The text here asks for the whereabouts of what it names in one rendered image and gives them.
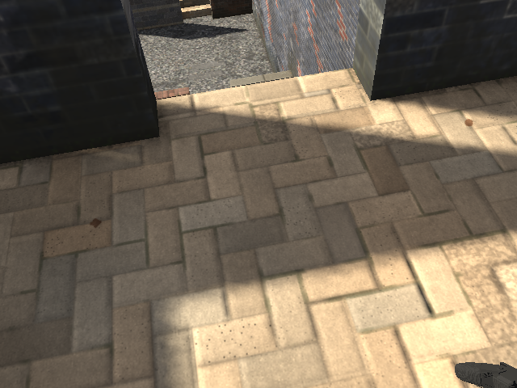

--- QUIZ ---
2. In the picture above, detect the robot right hand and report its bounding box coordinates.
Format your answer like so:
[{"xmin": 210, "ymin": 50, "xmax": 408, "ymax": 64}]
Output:
[{"xmin": 455, "ymin": 362, "xmax": 517, "ymax": 388}]

